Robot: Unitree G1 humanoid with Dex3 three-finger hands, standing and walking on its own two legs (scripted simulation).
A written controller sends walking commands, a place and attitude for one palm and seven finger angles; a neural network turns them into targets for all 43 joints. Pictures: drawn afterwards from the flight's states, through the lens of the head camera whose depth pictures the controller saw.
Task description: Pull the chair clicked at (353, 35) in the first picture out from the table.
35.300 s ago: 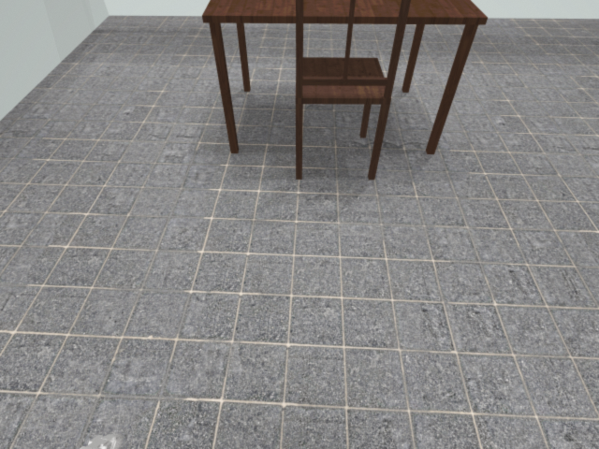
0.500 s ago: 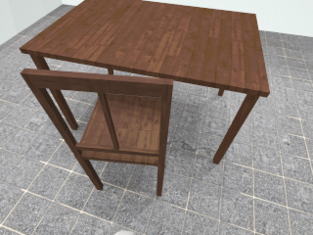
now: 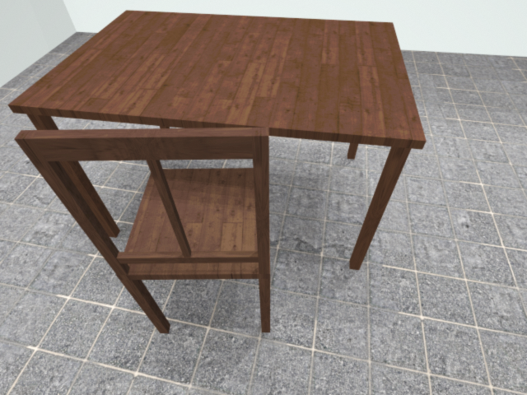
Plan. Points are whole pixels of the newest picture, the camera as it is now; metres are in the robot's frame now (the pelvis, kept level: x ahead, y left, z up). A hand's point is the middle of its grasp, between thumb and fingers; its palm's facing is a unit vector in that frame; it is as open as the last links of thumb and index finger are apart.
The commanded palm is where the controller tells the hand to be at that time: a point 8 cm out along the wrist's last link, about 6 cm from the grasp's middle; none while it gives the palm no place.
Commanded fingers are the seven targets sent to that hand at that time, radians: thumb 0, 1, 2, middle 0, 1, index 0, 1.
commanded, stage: come to a stop and stand still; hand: left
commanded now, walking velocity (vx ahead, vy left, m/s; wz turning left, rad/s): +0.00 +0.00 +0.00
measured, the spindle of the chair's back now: (172, 214) +0.48 +0.21 -0.05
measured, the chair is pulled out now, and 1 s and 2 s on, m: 0.13 0.13 0.13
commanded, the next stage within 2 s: look again from close up in 0.56 s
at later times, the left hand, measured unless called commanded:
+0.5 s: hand out of the picture +0.08 +0.17 -0.17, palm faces -0.03 -0.98 -0.22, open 7.4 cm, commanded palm none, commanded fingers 0.00 0.90 0.90 -0.20 -0.30 -0.20 -0.30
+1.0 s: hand out of the picture +0.05 +0.19 -0.16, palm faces -0.04 -0.97 -0.23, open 7.4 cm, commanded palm none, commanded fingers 0.00 0.90 0.90 -0.20 -0.30 -0.20 -0.30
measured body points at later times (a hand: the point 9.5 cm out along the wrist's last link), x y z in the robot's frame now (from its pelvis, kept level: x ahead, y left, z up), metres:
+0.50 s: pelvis +0.05 -0.01 +0.01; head +0.06 +0.00 +0.45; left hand +0.08 +0.22 -0.15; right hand +0.08 -0.25 -0.15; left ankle +0.03 +0.11 -0.73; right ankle -0.03 -0.10 -0.73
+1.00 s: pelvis +0.04 +0.00 +0.01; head +0.06 +0.00 +0.46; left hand +0.05 +0.24 -0.14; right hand +0.05 -0.23 -0.15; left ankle +0.03 +0.11 -0.73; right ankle -0.03 -0.10 -0.73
